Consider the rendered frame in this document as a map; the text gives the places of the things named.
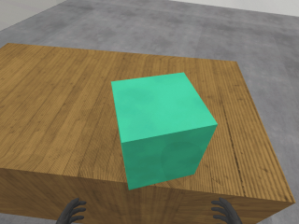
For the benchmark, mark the carton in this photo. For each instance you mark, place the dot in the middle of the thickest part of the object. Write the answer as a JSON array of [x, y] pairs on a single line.
[[164, 128]]

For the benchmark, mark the pedestal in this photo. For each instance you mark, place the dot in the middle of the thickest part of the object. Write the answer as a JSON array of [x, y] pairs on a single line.
[[60, 140]]

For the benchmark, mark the robot right hand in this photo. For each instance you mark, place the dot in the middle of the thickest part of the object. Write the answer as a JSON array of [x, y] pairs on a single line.
[[231, 216]]

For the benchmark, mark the robot left hand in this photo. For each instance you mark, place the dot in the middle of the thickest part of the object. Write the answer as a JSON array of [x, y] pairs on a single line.
[[69, 211]]

